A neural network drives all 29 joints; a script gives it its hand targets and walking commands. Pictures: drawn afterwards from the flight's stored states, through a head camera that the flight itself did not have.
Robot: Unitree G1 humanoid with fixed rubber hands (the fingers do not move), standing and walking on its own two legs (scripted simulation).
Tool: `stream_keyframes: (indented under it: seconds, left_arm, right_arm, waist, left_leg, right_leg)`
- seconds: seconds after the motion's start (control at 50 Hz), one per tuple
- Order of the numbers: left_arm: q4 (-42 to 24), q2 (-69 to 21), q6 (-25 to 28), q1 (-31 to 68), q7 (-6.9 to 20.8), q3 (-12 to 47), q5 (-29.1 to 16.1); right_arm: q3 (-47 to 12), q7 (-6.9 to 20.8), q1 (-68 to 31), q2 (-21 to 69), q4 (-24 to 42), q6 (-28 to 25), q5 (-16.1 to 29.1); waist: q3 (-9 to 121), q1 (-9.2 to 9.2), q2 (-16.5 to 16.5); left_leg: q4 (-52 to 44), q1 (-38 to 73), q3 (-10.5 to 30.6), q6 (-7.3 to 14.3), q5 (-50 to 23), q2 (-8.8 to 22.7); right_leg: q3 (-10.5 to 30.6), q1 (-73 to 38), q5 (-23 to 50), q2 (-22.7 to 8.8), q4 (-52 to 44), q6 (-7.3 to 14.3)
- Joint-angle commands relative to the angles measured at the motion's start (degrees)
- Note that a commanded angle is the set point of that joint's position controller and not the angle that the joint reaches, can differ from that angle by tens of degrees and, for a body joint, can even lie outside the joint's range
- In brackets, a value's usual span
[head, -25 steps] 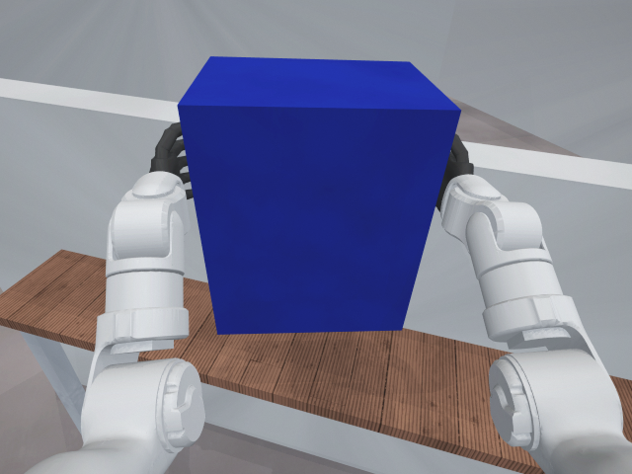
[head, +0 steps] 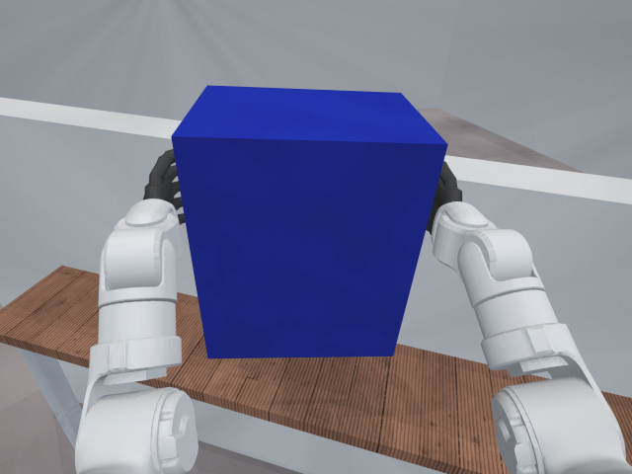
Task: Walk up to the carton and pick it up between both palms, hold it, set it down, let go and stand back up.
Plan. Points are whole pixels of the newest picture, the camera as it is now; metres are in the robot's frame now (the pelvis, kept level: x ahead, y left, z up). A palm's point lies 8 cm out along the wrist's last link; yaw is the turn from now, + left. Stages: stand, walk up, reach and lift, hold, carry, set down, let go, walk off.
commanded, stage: hold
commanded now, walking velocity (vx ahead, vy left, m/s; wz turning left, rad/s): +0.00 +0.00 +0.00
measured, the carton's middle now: (303, 226) +0.37 +0.01 +0.21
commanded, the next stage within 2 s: set down in 1.86 s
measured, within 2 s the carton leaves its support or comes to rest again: neither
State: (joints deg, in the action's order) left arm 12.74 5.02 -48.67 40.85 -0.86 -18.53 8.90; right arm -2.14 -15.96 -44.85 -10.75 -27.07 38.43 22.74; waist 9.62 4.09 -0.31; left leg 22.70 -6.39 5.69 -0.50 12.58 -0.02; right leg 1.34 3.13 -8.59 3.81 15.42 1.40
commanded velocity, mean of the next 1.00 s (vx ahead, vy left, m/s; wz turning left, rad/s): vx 0.00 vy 0.00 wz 0.00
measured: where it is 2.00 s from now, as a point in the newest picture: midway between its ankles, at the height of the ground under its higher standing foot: outside the picture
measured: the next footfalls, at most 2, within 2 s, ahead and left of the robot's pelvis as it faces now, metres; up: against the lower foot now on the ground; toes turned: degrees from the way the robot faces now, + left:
none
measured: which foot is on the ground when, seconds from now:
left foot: down 0.00-1.00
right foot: down 0.00-1.00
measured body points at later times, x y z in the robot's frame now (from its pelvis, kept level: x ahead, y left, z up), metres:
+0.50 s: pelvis -0.01 +0.01 +0.00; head -0.08 +0.03 +0.44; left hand +0.38 +0.18 +0.25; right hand +0.37 -0.16 +0.25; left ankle +0.00 +0.12 -0.75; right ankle +0.00 -0.10 -0.75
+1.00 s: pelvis -0.01 +0.01 +0.00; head -0.09 +0.03 +0.44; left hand +0.37 +0.18 +0.25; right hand +0.36 -0.16 +0.25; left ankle +0.00 +0.12 -0.75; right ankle +0.00 -0.10 -0.75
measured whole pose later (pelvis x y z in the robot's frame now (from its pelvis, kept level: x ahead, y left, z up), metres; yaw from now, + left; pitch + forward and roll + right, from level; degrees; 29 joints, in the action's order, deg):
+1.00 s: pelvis -0.01 +0.01 +0.00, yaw +0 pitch -3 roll -2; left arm 15.2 5.2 -48.2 43.8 -1.2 -18.7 10.0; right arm 1.0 -14.7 -47.5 -9.9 -29.9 37.8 21.3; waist 8.8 4.6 -0.6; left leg 22.6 -7.4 5.3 -0.1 11.8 -0.4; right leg 1.6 4.0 -7.8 3.4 15.2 1.0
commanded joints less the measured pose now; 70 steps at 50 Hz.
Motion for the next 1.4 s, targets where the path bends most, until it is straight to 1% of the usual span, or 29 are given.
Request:
stream_keyframes:
  seconds: [0.0,0.08,0.14,0.16,0.18,0.26,0.32,0.36,0.42,0.44,0.46,0.5,0.58,0.66,0.74,0.8,0.84,0.9,0.94,0.98,1.04,1.08,1.1,1.12,1.24,1.26,1.3,1.34,1.38]
  left_arm:
    - [-8.50,-35.09,3.83,47.83,8.45,29.29,-11.15]
    - [-4.46,-35.25,3.88,50.43,8.39,28.32,-10.26]
    - [-7.89,-37.07,4.62,52.21,7.52,30.16,-12.18]
    - [-7.05,-37.45,4.37,51.47,7.29,29.39,-11.66]
    - [-6.36,-37.86,4.22,51.60,7.36,29.78,-11.90]
    - [-2.85,-36.96,4.29,52.91,7.24,27.06,-10.02]
    - [-4.00,-38.67,4.74,52.73,7.03,29.10,-11.38]
    - [-4.23,-38.62,4.95,53.46,6.66,28.75,-11.56]
    - [-6.03,-37.98,5.71,52.60,6.24,29.72,-13.03]
    - [-4.18,-37.75,5.61,52.63,6.16,29.54,-12.10]
    - [-3.88,-36.96,5.58,51.70,6.14,28.53,-12.18]
    - [-4.62,-36.98,5.42,51.81,6.07,29.15,-12.18]
    - [-4.04,-35.63,5.11,49.97,6.61,26.50,-10.04]
    - [-5.45,-34.99,4.36,48.71,7.51,27.43,-10.08]
    - [-7.51,-36.96,4.52,49.60,7.59,30.24,-11.73]
    - [-6.25,-35.54,4.42,48.12,7.67,28.76,-10.45]
    - [-4.30,-35.69,4.08,50.20,8.25,27.91,-9.85]
    - [-7.18,-36.73,4.34,50.23,8.03,28.78,-11.40]
    - [-9.17,-36.83,4.77,51.68,7.41,30.11,-11.80]
    - [-5.84,-36.36,4.64,50.98,7.31,29.27,-11.12]
    - [-4.22,-36.10,4.24,51.17,7.14,27.43,-9.83]
    - [-5.20,-37.33,4.45,52.34,7.23,28.72,-11.24]
    - [-5.36,-37.34,4.49,51.76,7.22,29.19,-11.55]
    - [-4.50,-36.81,4.39,50.72,7.13,28.46,-11.24]
    - [-4.76,-35.97,4.44,51.47,7.20,27.67,-10.96]
    - [-4.10,-35.82,4.42,51.39,7.30,27.20,-10.96]
    - [-3.28,-35.51,4.55,51.38,7.35,26.55,-10.84]
    - [-3.75,-35.07,4.48,51.17,7.58,26.40,-10.44]
    - [-4.57,-34.86,4.84,51.74,7.56,27.27,-10.94]
  right_arm:
    - [-17.25,7.52,-55.42,39.67,23.29,-3.30,9.15]
    - [-14.90,9.23,-59.16,39.49,18.92,-3.79,6.64]
    - [-15.29,10.37,-58.27,38.70,18.85,-4.68,7.61]
    - [-14.89,10.48,-58.93,38.79,17.79,-4.58,7.60]
    - [-14.16,10.50,-57.65,38.06,17.32,-4.20,7.05]
    - [-12.69,11.81,-60.36,38.44,14.62,-4.57,5.89]
    - [-13.19,12.19,-59.76,37.45,15.32,-5.28,5.87]
    - [-14.85,11.88,-61.53,38.34,17.25,-5.63,7.33]
    - [-16.82,11.35,-60.49,39.38,19.66,-5.83,7.70]
    - [-16.36,11.13,-60.74,38.71,17.37,-5.81,7.06]
    - [-15.95,10.96,-61.09,38.62,19.22,-6.12,7.47]
    - [-15.42,10.93,-59.57,37.94,17.70,-5.88,7.90]
    - [-16.54,9.65,-60.01,38.99,19.85,-5.78,8.27]
    - [-17.85,8.40,-58.71,39.27,20.09,-4.76,8.98]
    - [-17.28,8.43,-58.88,39.91,23.56,-4.95,9.39]
    - [-15.75,8.62,-56.96,38.75,20.58,-4.55,8.98]
    - [-14.26,8.94,-58.07,37.92,19.25,-4.33,7.25]
    - [-15.97,9.40,-57.30,38.78,20.69,-4.45,8.04]
    - [-15.74,9.45,-58.13,39.04,20.78,-4.43,9.84]
    - [-15.29,9.91,-59.63,38.37,18.68,-4.30,8.59]
    - [-15.08,10.05,-60.67,37.93,19.06,-4.85,7.40]
    - [-14.97,10.38,-60.45,38.02,18.21,-4.62,8.07]
    - [-15.43,10.52,-60.00,38.15,18.60,-4.52,7.88]
    - [-14.55,10.50,-60.34,38.37,19.36,-4.54,8.71]
    - [-15.73,10.43,-60.10,38.49,18.32,-4.50,7.72]
    - [-15.09,10.49,-58.63,37.80,17.83,-4.09,8.20]
    - [-15.48,10.37,-60.26,38.59,17.45,-4.36,7.49]
    - [-15.82,10.27,-59.25,39.01,17.06,-4.67,7.58]
    - [-15.34,10.05,-60.03,39.11,17.98,-4.97,8.88]
  waist:
    - [17.69,1.69,1.91]
    - [15.98,0.84,4.35]
    - [21.99,1.69,5.70]
    - [22.26,0.53,4.87]
    - [19.99,1.86,6.02]
    - [18.68,-0.09,5.02]
    - [21.69,1.12,5.80]
    - [24.36,-0.15,3.41]
    - [26.95,-0.04,2.53]
    - [25.10,0.18,4.24]
    - [24.98,-0.44,2.45]
    - [24.38,0.45,1.80]
    - [22.29,-0.63,1.54]
    - [23.37,0.58,1.85]
    - [22.67,0.86,3.49]
    - [19.67,1.73,3.89]
    - [18.25,1.64,3.48]
    - [20.60,1.92,2.76]
    - [23.86,0.64,4.90]
    - [21.44,1.18,4.63]
    - [19.44,-0.05,3.85]
    - [20.53,0.29,3.95]
    - [22.17,1.28,2.08]
    - [20.78,0.50,3.97]
    - [23.05,0.03,2.13]
    - [21.93,0.82,1.84]
    - [20.69,0.07,1.06]
    - [20.19,-0.92,2.97]
    - [21.88,0.63,2.89]
  left_leg:
    - [-2.08,2.86,-2.38,-2.01,-15.76,-2.42]
    - [-4.14,0.53,-2.27,-1.31,-8.87,-1.53]
    - [-3.00,3.65,-1.63,-2.34,-14.58,-1.04]
    - [-2.85,3.91,-1.81,-2.38,-15.77,-1.33]
    - [-2.37,3.35,-1.64,-2.87,-15.59,-1.23]
    - [-5.29,-0.02,-1.52,-1.27,-6.16,-0.45]
    - [-4.26,2.81,-0.84,-2.32,-11.24,-0.59]
    - [-2.69,3.59,-1.19,-2.10,-14.48,-1.22]
    - [-1.50,3.74,-2.19,-2.47,-17.20,-2.13]
    - [-1.66,3.60,-2.21,-2.87,-16.79,-1.93]
    - [-2.17,4.05,-1.77,-1.82,-16.42,-1.83]
    - [-2.36,4.07,-1.71,-2.09,-15.58,-1.95]
    - [-1.90,3.15,-2.69,-1.67,-16.31,-2.48]
    - [-1.27,3.21,-2.27,-2.04,-18.81,-2.83]
    - [-1.24,4.80,-2.19,-2.74,-19.24,-2.47]
    - [-1.30,4.29,-2.19,-2.85,-18.12,-2.22]
    - [-2.72,3.00,-2.52,-1.80,-13.41,-2.00]
    - [-2.54,3.47,-1.99,-2.07,-16.41,-1.91]
    - [-1.53,4.59,-2.25,-2.70,-18.53,-2.05]
    - [-1.61,4.82,-1.95,-3.03,-16.49,-1.91]
    - [-2.83,3.10,-2.03,-1.72,-13.73,-1.82]
    - [-3.14,2.51,-2.24,-2.20,-12.89,-1.47]
    - [-2.77,4.29,-1.66,-1.97,-14.55,-1.83]
    - [-2.87,4.39,-2.16,-2.21,-15.02,-1.71]
    - [-2.49,5.22,-1.91,-1.91,-16.18,-1.30]
    - [-2.67,4.53,-1.56,-1.89,-16.02,-1.13]
    - [-2.92,3.55,-2.10,-1.34,-13.96,-1.86]
    - [-3.41,2.77,-2.76,-1.42,-13.05,-1.69]
    - [-2.50,4.24,-2.26,-1.76,-15.55,-2.16]
  right_leg:
    - [0.85,-6.55,17.32,-0.32,0.04,-3.35]
    - [0.28,-5.31,8.79,-0.11,-0.67,-2.93]
    - [-0.57,-6.82,13.29,0.54,0.59,-2.44]
    - [-0.84,-5.98,12.91,0.48,0.55,-2.35]
    - [-0.71,-5.29,12.20,0.53,0.31,-2.03]
    - [-0.24,-3.87,5.40,0.59,0.49,-2.46]
    - [-0.72,-5.36,9.75,0.68,0.95,-1.89]
    - [-0.16,-5.03,11.69,0.50,1.07,-2.14]
    - [-0.26,-7.97,14.48,0.69,0.41,-2.41]
    - [-0.14,-6.46,13.40,0.33,0.16,-2.25]
    - [0.17,-6.06,13.15,0.14,-0.11,-2.44]
    - [-0.39,-5.69,12.08,0.99,-0.15,-2.76]
    - [0.93,-7.99,16.99,-0.26,-0.44,-3.86]
    - [1.68,-10.84,24.20,-0.59,0.69,-3.85]
    - [0.29,-7.81,18.39,0.47,0.37,-3.31]
    - [0.52,-6.76,17.54,-0.15,-0.05,-2.92]
    - [0.31,-5.63,12.34,0.19,-0.76,-3.10]
    - [0.04,-7.28,15.47,0.58,-0.43,-2.95]
    - [-0.03,-6.68,15.82,0.84,0.54,-2.44]
    - [-0.09,-5.17,13.59,0.19,-0.47,-2.69]
    - [0.14,-5.20,10.07,0.53,-0.66,-2.48]
    - [-0.54,-4.67,10.12,0.63,-0.33,-2.62]
    - [-0.25,-5.15,11.82,0.73,-0.32,-2.71]
    - [-0.31,-5.20,11.51,0.48,-0.52,-2.56]
    - [-0.15,-6.06,12.37,0.59,0.01,-2.26]
    - [-0.60,-5.63,12.19,0.88,-0.34,-2.36]
    - [-0.14,-6.04,10.91,0.35,-0.78,-2.68]
    - [0.37,-5.88,10.96,0.20,-0.54,-2.84]
    - [0.25,-6.65,13.29,0.31,-0.53,-2.83]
